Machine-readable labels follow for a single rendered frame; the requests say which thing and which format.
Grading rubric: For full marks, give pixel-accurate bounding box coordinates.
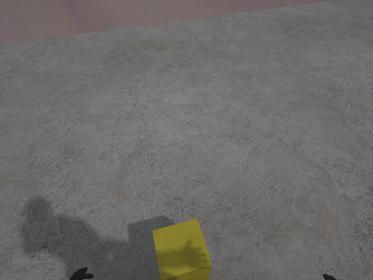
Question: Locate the carton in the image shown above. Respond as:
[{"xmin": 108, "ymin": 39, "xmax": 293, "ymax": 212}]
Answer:
[{"xmin": 152, "ymin": 219, "xmax": 212, "ymax": 280}]

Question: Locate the robot left hand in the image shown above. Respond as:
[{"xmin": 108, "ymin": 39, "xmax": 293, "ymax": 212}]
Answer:
[{"xmin": 69, "ymin": 267, "xmax": 93, "ymax": 280}]

